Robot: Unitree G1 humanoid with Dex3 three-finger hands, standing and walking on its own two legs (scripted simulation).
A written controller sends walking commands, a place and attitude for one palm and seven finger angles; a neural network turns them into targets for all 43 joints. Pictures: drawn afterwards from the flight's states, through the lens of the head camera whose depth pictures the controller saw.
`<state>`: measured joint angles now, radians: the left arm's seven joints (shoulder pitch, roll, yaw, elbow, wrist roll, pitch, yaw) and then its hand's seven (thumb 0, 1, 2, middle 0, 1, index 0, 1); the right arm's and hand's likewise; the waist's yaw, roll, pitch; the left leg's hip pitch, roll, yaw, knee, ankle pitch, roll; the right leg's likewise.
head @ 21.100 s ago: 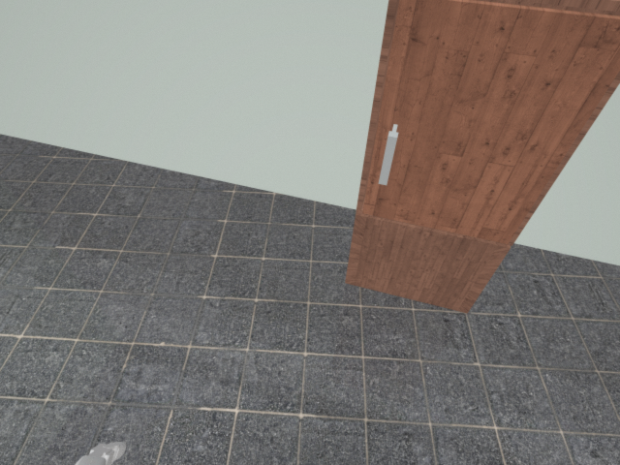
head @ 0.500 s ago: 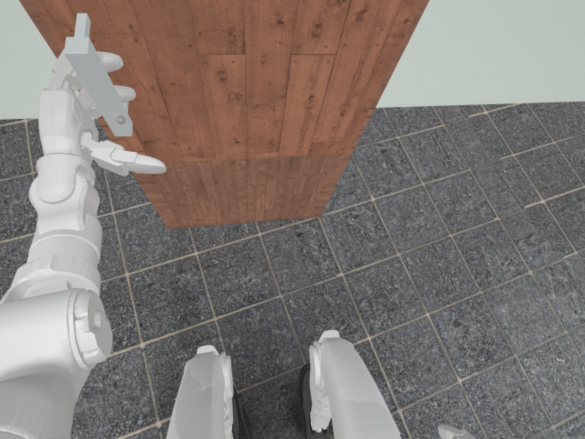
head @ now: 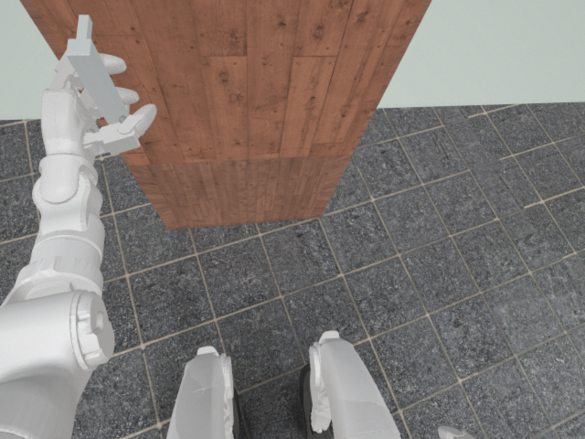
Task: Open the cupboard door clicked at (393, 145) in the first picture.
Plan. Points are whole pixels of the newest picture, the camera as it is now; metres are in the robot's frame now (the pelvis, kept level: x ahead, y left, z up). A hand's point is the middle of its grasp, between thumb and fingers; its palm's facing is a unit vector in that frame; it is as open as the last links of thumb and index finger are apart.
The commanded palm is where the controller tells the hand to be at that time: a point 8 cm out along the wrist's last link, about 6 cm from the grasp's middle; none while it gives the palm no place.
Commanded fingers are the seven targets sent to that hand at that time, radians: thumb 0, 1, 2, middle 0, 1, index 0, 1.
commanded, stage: close the thumb around the handle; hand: left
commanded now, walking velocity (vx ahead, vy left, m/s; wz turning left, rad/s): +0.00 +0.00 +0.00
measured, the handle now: (106, 82) +0.56 +0.20 +0.05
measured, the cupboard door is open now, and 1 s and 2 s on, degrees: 0 21 37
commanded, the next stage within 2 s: pull the door open along its arc in 0.24 s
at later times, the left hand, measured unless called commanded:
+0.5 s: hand (130, 123) +0.51 +0.17 +0.04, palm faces +0.06 -1.00 -0.01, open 5.6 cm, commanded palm +0.47 +0.21 +0.04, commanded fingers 0.00 0.90 0.90 -0.40 -1.35 -0.40 -1.35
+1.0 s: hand (171, 211) +0.39 +0.12 +0.04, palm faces +0.42 -0.91 +0.06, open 5.7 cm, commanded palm +0.33 +0.15 +0.04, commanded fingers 0.00 0.90 0.90 -0.40 -1.35 -0.40 -1.35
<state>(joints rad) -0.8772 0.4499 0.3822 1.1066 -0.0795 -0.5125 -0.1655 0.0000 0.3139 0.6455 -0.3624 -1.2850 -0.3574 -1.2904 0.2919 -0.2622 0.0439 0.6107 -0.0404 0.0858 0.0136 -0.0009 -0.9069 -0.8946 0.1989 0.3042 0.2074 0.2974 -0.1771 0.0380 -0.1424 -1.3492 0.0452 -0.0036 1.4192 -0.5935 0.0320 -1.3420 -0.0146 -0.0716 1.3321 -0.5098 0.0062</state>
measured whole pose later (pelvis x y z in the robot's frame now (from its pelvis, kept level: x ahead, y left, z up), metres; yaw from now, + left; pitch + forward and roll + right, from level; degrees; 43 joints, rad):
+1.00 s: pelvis +0.01 -0.01 +0.02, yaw +2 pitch +25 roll -2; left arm -0.27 -0.04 0.07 0.56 0.03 -0.56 0.46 0.00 0.71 0.79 -0.36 -1.35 -0.39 -1.35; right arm 0.18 -0.21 -0.01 0.55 -0.08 0.04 0.07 0.00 -0.91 -0.89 0.20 0.30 0.20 0.30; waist -0.05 0.01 -0.20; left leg -1.17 0.03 0.02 1.32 -0.59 0.02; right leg -1.18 -0.03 -0.05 1.27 -0.53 0.00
